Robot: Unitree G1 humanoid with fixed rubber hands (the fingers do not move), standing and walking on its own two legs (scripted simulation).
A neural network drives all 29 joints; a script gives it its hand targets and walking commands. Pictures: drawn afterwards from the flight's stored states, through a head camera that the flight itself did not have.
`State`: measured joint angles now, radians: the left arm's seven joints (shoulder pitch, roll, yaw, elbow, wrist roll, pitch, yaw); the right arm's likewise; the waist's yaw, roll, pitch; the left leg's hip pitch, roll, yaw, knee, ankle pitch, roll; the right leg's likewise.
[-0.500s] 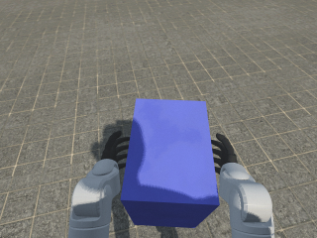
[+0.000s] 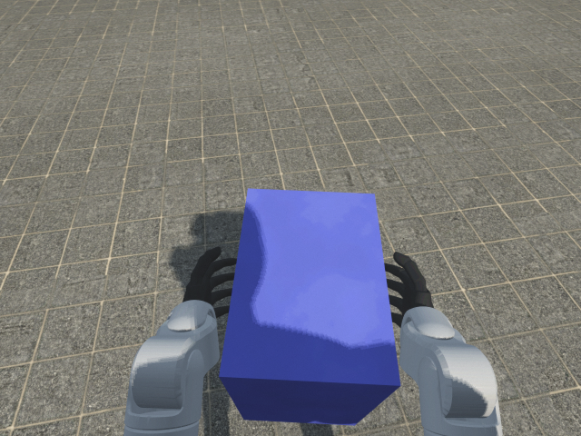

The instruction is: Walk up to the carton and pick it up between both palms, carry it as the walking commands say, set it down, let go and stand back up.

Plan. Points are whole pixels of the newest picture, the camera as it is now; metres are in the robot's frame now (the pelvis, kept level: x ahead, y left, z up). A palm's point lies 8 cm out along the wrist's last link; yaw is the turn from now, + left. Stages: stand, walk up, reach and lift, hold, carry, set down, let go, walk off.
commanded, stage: carry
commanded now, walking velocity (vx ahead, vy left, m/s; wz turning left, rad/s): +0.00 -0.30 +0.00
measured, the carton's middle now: (304, 314) +0.30 +0.01 +0.00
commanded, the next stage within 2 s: none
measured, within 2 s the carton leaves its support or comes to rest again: neither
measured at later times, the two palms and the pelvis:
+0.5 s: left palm (341, 377) +0.20 -0.03 +0.07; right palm out of the picture +0.20 -0.29 +0.08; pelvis -0.07 -0.17 +0.00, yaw +1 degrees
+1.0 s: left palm out of the picture +0.13 -0.22 +0.07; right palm out of the picture +0.14 -0.48 +0.08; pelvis -0.13 -0.36 -0.01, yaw +2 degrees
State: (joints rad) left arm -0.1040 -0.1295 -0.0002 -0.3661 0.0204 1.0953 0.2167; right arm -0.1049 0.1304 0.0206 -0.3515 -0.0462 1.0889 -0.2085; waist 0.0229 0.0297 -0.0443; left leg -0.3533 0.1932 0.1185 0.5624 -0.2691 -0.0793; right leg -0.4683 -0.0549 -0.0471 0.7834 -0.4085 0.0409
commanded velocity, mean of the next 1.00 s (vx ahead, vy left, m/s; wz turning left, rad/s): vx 0.00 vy -0.30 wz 0.00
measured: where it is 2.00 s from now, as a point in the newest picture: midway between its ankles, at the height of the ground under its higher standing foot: outside the picture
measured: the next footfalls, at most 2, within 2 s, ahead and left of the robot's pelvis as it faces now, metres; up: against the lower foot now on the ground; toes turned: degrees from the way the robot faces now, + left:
right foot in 0.06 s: +0.05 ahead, -0.18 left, +0.00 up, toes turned -6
left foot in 0.32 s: -0.02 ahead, -0.02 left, +0.00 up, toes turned +11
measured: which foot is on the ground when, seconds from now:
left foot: down 0.00-0.06, up 0.08-0.30, down 0.32-0.64, up 0.66-0.90, down 0.92-1.00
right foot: up 0.00-0.04, down 0.06-0.32, up 0.34-0.60, down 0.62-0.92, up 0.94-1.00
